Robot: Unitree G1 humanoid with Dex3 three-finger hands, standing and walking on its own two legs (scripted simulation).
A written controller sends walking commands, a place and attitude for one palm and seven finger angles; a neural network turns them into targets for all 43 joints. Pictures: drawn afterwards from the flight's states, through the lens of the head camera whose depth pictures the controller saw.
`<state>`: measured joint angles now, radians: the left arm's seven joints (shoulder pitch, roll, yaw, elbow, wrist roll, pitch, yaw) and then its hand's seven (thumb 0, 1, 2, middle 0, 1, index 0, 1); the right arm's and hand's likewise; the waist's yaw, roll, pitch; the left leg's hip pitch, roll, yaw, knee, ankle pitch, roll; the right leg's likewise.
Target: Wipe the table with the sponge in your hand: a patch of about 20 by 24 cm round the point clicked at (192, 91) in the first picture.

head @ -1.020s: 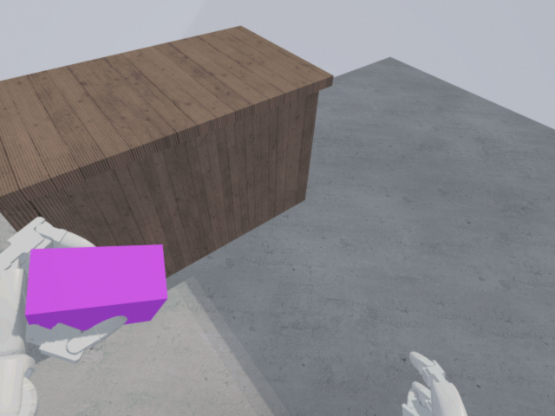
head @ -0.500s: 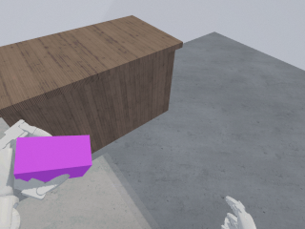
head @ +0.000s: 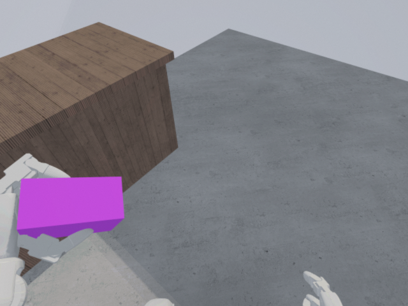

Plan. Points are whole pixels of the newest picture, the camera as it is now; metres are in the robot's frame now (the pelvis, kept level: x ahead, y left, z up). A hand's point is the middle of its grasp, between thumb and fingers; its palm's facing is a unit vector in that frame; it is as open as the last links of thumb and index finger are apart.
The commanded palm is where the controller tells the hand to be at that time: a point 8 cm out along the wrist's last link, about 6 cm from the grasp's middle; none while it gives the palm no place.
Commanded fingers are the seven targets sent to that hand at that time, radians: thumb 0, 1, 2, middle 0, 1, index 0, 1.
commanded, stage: walk to a spot facing it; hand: left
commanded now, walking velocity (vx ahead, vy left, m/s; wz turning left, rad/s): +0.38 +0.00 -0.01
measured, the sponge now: (88, 207) +0.24 +0.19 +0.15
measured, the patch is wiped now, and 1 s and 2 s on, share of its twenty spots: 0.00 0.00 0.00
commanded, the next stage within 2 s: turn to face it in 0.66 s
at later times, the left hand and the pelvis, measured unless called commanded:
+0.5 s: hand (105, 123) +0.38 +0.19 +0.19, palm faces +0.40 -0.81 -0.42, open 10.4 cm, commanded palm +0.33 +0.23 +0.19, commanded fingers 0.00 0.10 1.30 -1.20 -1.60 -1.20 -1.60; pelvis +0.16 -0.04 -0.01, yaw -3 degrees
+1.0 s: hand (146, 90) +0.49 +0.14 +0.19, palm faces +0.52 -0.71 -0.46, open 10.4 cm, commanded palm +0.40 +0.18 +0.19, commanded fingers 0.00 0.10 1.30 -1.20 -1.60 -1.20 -1.60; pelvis +0.31 -0.12 -0.01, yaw +12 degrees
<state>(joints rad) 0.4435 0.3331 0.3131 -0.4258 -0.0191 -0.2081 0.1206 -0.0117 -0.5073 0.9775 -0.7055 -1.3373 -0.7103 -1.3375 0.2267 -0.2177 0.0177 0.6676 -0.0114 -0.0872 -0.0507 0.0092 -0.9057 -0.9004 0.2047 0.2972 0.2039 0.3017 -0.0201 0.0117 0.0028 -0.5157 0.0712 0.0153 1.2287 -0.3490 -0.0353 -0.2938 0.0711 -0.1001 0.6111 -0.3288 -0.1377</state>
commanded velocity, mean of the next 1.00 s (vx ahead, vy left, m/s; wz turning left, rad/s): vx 0.22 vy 0.00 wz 0.32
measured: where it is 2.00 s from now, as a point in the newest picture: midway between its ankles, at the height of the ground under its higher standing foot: (254, 290)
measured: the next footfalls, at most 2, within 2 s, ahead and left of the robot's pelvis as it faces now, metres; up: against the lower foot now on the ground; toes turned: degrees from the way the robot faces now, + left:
left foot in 0.46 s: +0.26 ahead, +0.07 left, +0.00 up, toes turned +5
right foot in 0.78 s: +0.34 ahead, -0.26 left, +0.00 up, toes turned -2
